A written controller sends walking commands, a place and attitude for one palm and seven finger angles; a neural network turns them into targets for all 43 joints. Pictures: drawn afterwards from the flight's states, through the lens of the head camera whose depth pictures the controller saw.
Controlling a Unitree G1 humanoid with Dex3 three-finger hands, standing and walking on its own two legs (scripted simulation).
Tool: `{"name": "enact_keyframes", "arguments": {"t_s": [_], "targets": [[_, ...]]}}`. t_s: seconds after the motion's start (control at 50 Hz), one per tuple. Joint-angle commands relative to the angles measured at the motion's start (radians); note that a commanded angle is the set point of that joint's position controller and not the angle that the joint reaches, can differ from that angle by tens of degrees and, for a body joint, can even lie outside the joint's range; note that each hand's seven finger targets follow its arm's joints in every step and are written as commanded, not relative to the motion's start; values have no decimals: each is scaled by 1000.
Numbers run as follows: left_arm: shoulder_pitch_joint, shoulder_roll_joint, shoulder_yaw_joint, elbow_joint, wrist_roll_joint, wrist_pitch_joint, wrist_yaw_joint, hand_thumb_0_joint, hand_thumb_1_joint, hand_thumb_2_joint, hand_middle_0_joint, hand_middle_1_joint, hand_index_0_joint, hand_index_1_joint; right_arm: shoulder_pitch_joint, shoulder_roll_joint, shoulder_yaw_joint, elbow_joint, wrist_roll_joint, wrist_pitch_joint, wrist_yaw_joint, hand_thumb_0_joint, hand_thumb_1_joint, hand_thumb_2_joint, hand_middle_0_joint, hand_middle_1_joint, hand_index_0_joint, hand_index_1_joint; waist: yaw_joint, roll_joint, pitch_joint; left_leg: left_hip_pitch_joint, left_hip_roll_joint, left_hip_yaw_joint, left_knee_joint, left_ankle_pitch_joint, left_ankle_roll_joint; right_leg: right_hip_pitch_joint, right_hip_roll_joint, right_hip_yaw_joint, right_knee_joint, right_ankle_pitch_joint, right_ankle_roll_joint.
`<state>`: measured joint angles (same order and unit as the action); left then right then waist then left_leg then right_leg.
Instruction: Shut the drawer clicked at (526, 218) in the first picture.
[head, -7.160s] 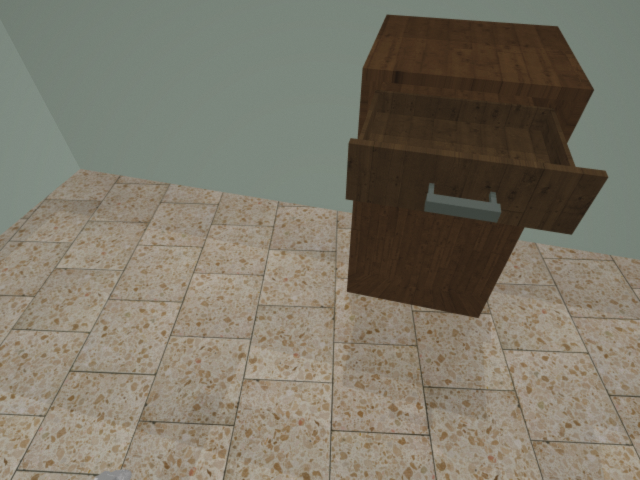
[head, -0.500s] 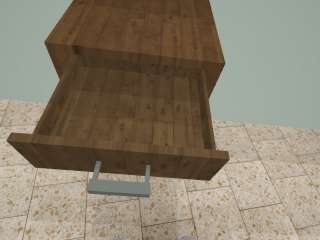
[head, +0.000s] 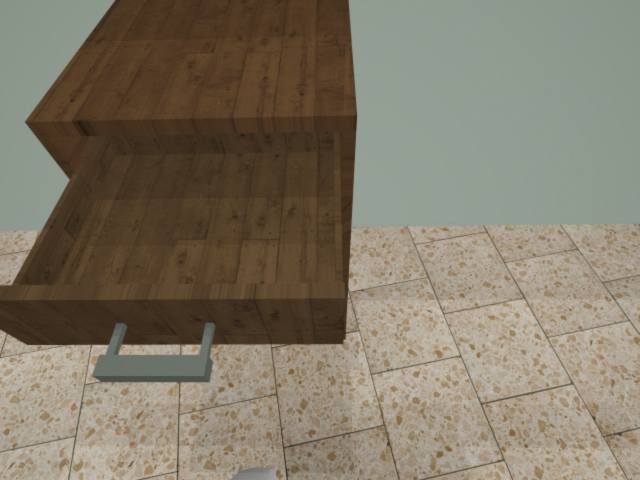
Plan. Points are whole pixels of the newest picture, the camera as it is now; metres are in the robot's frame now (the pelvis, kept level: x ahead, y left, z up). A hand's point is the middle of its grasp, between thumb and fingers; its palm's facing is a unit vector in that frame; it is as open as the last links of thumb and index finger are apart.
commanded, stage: come to a stop and stand still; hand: left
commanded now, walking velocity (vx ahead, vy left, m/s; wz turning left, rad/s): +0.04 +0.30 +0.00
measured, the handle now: (159, 349) +0.26 +0.22 +0.01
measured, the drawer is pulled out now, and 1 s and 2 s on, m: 0.29 0.29 0.29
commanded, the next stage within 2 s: look again from close up in 1.14 s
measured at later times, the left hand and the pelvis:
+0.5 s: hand out of the picture -0.02 +0.20 -0.17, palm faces +0.05 -0.98 -0.19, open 7.4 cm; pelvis -0.04 +0.02 +0.00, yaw +1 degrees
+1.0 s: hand out of the picture +0.02 +0.18 -0.17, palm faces +0.02 -0.97 -0.23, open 7.3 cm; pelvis -0.01 +0.00 -0.01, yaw -1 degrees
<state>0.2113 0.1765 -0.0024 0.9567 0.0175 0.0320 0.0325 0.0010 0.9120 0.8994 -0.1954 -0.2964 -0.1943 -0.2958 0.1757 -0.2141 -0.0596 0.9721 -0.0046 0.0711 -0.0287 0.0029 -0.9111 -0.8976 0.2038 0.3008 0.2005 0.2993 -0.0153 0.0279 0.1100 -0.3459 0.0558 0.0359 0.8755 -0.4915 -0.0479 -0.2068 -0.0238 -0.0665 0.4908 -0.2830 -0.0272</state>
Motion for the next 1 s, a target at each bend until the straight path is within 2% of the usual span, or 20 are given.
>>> {"name": "enact_keyframes", "arguments": {"t_s": [0.0, 0.1, 0.16, 0.24, 0.3, 0.34, 0.36, 0.42, 0.46, 0.6, 0.62, 0.64, 0.66, 0.7, 0.74, 0.76, 0.82, 0.84, 0.9, 0.98], "targets": [[62, 184, 36, -47, 4, -43, 14, 0, 900, 900, -200, -300, -200, -300, 44, 3, 18, -41, 10, -38, 12, 0, -900, -900, 200, 300, 200, 300, 30, -118, -127, -34, -41, 9, -34, 0, -5, 145, -260, 219, -125, 732, -141], [100, 199, 56, -49, 4, -38, 29, 0, 900, 900, -200, -300, -200, -300, 35, -15, 15, -66, 10, -31, 13, 0, -900, -900, 200, 300, 200, 300, 65, -153, -140, -76, -45, -18, -70, 9, -5, 208, -303, 274, -134, 662, -188], [78, 197, 61, -65, 6, -28, 31, 0, 900, 900, -200, -300, -200, -300, 55, -15, 14, -70, 7, -31, 18, 0, -900, -900, 200, 300, 200, 300, 62, -178, -123, -32, -33, -31, -136, 32, 11, 127, -305, 288, -169, 420, -193], [30, 175, 59, -81, -2, -14, 19, 0, 900, 900, -200, -300, -200, -300, 196, 10, 23, -24, -2, -40, 24, 0, -900, -900, 200, 300, 200, 300, 9, -154, -102, 246, -60, 32, -426, 201, 46, -123, -200, 232, -216, -154, -110], [22, 117, 50, -98, 3, -2, 5, 0, 900, 900, -200, -300, -200, -300, 275, -19, 20, -8, -18, -49, 16, 0, -900, -900, 200, 300, 200, 300, -9, -20, -23, 247, 17, -36, -540, 42, 107, -260, -75, 171, -118, -389, -52], [12, 57, 43, -118, 0, -2, -3, 0, 900, 900, -200, -300, -200, -300, 297, -70, 12, -18, -30, -57, 13, 0, -900, -900, 200, 300, 200, 300, -33, 220, 8, 121, 191, -292, -723, -221, 218, -286, 59, -13, 238, -296, 2], [-2, 61, 40, -118, 6, -5, -3, 0, 900, 900, -200, -300, -200, -300, 251, -68, 13, -28, -25, -65, 11, 0, -900, -900, 200, 300, 200, 300, -24, 268, 57, 25, 235, -396, -787, -257, 275, -295, 43, 3, 464, -263, 5], [69, 76, 44, -99, 10, -8, -22, 0, 900, 900, -200, -300, -200, -300, 119, -67, 20, -76, -24, -88, 12, 0, -900, -900, 200, 300, 200, 300, 58, 78, 36, -34, 217, -342, -746, -72, 283, -313, 12, 67, 766, -184, 1], [76, 73, 43, -91, 12, -13, -25, 0, 900, 900, -200, -300, -200, -300, 146, -73, 16, -63, -30, -104, 8, 0, -900, -900, 200, 300, 200, 300, 49, 0, 14, 69, 189, -268, -687, 84, 259, -348, -5, 55, 740, -167, 14], [88, 11, 12, -56, -13, -26, -8, 0, 900, 900, -200, -300, -200, -300, 262, -35, 35, 28, -17, -101, -14, 0, -900, -900, 200, 300, 200, 300, 15, 109, -98, 216, 162, -171, -494, 617, 216, -71, -5, 4, 43, -113, 22], [127, 19, 12, -30, -15, -31, -4, 0, 900, 900, -200, -300, -200, -300, 256, -29, 37, 33, -7, -99, -14, 0, -900, -900, 200, 300, 200, 300, 30, 60, -119, 200, 137, -154, -442, 619, 187, 20, 0, 2, -93, 22, 24], [248, 79, 22, 89, 7, -69, 30, 0, 900, 900, -200, -300, -200, -300, 76, -93, 27, 3, 12, -113, 6, 0, -900, -900, 200, 300, 200, 300, 101, -52, -92, 91, 90, -50, -268, 431, 103, 33, -84, 125, -161, 279, 23], [216, 131, 18, 49, -1, -80, 24, 0, 900, 900, -200, -300, -200, -300, 108, 0, 40, -51, -4, -93, 21, 0, -900, -900, 200, 300, 200, 300, 34, -215, -76, -16, -14, -13, -189, 66, 64, -14, -206, 297, -229, 112, -28], [131, 140, 10, 21, 3, -84, 13, 0, 900, 900, -200, -300, -200, -300, 180, 37, 49, -36, -14, -88, 31, 0, -900, -900, 200, 300, 200, 300, -25, -14, -144, 56, -44, 11, -194, 60, 56, -25, -200, 210, -174, 68, -111], [111, 113, 25, 30, -5, -101, 23, 0, 900, 900, -200, -300, -200, -300, 219, 29, 57, 7, -12, -90, 27, 0, -900, -900, 200, 300, 200, 300, -33, -209, -207, 55, -26, 1, -230, 124, 54, 104, -162, 198, -76, 441, -115], [100, 93, 18, 36, -7, -99, 26, 0, 900, 900, -200, -300, -200, -300, 238, 19, 56, 19, -10, -95, 20, 0, -900, -900, 200, 300, 200, 300, -38, -211, -215, 95, -16, -5, -301, 180, 58, 115, -157, 171, -34, 530, -102], [120, 73, 13, 49, -12, -80, 25, 0, 900, 900, -200, -300, -200, -300, 234, -15, 59, 64, -10, -113, 4, 0, -900, -900, 200, 300, 200, 300, -6, 152, -157, 201, 70, -86, -379, 746, 86, 53, -69, 95, 72, 400, -35], [125, 74, 13, 60, -12, -75, 26, 0, 900, 900, -200, -300, -200, -300, 222, -22, 60, 69, -8, -108, -4, 0, -900, -900, 200, 300, 200, 300, 0, 162, -105, 184, 83, -92, -378, 835, 99, 45, -52, 76, 58, 316, -26], [147, 73, 13, 81, -9, -68, 24, 0, 900, 900, -200, -300, -200, -300, 194, -22, 62, 64, -7, -98, -12, 0, -900, -900, 200, 300, 200, 300, 8, -15, -33, 141, 53, -71, -382, 617, 84, 32, -72, 102, 1, 376, -34], [129, 79, 13, 75, -9, -64, 18, 0, 900, 900, -200, -300, -200, -300, 181, -31, 60, 77, -8, -95, -10, 0, -900, -900, 200, 300, 200, 300, 4, -64, -46, 167, 42, -70, -427, 511, 82, 37, -82, 111, -17, 374, -31]]}}
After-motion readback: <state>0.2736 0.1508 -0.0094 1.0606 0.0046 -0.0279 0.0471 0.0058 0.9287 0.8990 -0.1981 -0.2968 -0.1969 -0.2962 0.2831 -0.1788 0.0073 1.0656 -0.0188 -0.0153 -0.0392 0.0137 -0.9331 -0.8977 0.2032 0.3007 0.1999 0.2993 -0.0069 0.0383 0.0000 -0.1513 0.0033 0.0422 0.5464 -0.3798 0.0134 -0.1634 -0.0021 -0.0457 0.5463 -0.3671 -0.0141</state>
